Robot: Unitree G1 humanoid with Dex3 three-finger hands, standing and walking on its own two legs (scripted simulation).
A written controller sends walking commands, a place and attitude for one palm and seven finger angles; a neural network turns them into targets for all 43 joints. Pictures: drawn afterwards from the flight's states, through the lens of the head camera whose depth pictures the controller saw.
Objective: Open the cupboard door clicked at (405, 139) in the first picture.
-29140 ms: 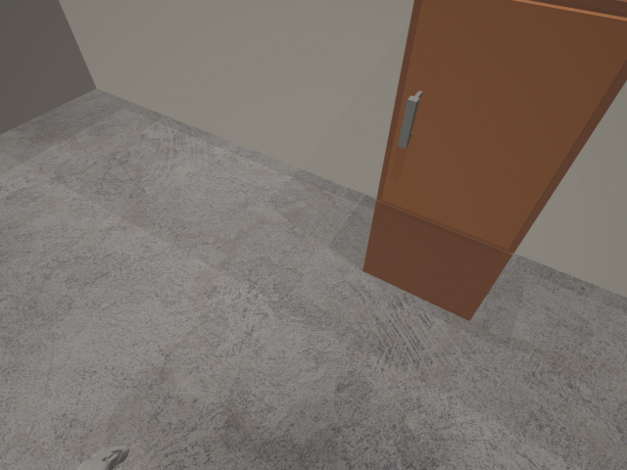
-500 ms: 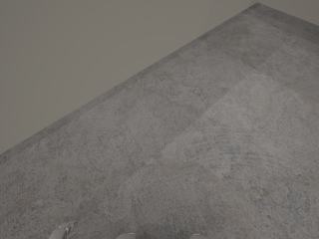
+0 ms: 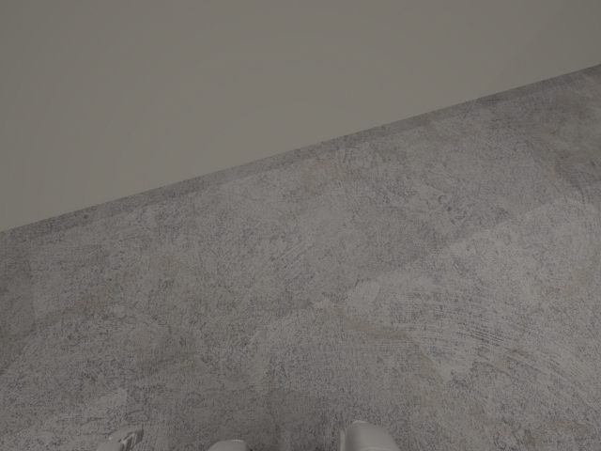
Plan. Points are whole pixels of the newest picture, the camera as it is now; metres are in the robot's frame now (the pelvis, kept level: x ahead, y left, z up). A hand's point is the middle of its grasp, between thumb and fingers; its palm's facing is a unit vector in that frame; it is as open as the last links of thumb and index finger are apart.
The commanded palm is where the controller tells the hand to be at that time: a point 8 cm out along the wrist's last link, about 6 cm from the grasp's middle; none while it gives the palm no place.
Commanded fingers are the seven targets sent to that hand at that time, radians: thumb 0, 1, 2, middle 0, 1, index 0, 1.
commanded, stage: turn to face it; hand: left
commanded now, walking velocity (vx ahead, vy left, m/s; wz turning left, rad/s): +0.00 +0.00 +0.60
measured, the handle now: out of the picture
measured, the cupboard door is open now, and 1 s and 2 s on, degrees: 46 46 46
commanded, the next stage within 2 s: take the last steps up to it in 2.00 s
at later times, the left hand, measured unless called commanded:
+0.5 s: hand out of the picture +0.01 +0.19 -0.18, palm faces +0.33 -0.92 -0.20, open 7.4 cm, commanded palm none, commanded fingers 0.00 0.90 0.90 -0.20 -0.30 -0.20 -0.30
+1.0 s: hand out of the picture -0.03 +0.17 -0.16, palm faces +0.59 -0.78 -0.23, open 7.4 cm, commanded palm none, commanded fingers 0.00 0.90 0.90 -0.20 -0.30 -0.20 -0.30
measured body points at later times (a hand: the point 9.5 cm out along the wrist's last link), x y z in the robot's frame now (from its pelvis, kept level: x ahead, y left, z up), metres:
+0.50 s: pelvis +0.00 -0.02 -0.01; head +0.04 +0.02 +0.43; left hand -0.01 +0.24 -0.17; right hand +0.18 -0.25 -0.14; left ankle -0.03 +0.09 -0.74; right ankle +0.02 -0.16 -0.73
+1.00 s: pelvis +0.02 -0.04 +0.00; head +0.05 +0.00 +0.45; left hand -0.06 +0.21 -0.14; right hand +0.25 -0.20 -0.13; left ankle -0.05 +0.05 -0.70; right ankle +0.08 -0.16 -0.73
